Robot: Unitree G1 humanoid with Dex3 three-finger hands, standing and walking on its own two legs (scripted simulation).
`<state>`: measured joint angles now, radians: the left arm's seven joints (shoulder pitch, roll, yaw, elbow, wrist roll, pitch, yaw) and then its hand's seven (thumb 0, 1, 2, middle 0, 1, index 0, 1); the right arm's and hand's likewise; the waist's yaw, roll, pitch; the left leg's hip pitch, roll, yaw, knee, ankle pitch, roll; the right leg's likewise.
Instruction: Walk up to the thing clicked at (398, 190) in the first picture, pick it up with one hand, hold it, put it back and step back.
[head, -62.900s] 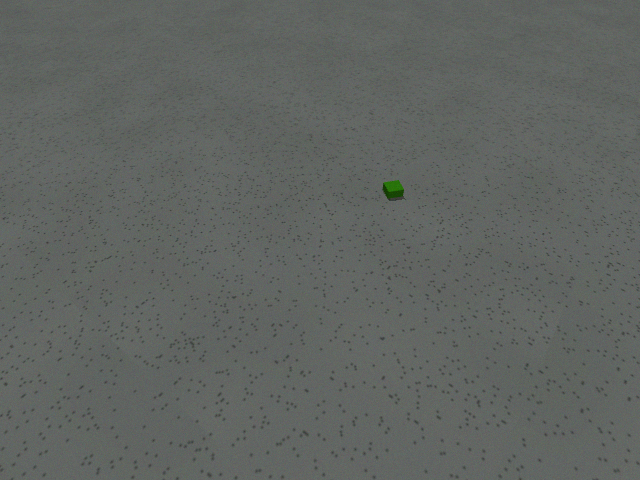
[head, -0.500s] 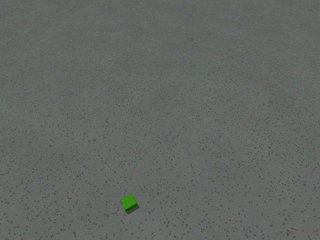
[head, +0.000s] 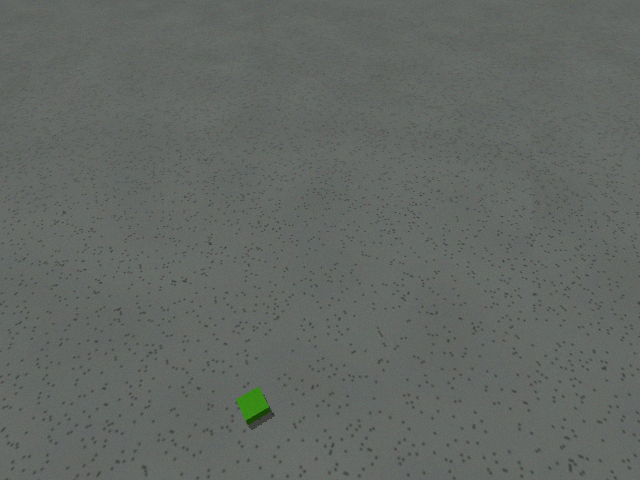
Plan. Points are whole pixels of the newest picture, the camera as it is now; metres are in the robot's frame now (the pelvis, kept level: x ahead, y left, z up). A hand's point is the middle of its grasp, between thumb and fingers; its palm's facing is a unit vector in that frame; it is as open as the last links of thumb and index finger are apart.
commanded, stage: stand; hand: left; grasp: from above
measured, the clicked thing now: (253, 405) +0.49 +0.24 -0.76
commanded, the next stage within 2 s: step back in 0.84 s
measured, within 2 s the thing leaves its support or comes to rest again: neither
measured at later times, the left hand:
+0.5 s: hand out of the picture +0.07 +0.25 -0.16, palm faces +0.01 -0.94 -0.33, open 7.4 cm
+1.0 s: hand out of the picture +0.07 +0.27 -0.16, palm faces +0.02 -0.93 -0.36, open 7.3 cm
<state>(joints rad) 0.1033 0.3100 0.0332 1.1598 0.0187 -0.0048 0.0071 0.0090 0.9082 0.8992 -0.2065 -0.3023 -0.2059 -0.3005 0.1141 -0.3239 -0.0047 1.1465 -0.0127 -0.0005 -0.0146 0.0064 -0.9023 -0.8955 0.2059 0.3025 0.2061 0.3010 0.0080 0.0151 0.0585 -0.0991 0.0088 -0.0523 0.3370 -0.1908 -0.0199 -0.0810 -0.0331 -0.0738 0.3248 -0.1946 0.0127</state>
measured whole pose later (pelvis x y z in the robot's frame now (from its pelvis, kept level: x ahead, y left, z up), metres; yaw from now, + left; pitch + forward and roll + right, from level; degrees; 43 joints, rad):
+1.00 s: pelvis -0.02 +0.01 -0.01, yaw +0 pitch -2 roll +0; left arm 0.08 0.34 0.07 1.04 0.01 0.01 0.01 0.01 0.91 0.90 -0.21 -0.30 -0.21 -0.30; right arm 0.07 -0.37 -0.03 1.03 0.00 0.04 0.00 0.01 -0.90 -0.90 0.21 0.30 0.21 0.30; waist -0.01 0.02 0.16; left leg -0.29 -0.02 -0.05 0.69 -0.34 0.02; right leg -0.19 -0.05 -0.07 0.46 -0.23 0.01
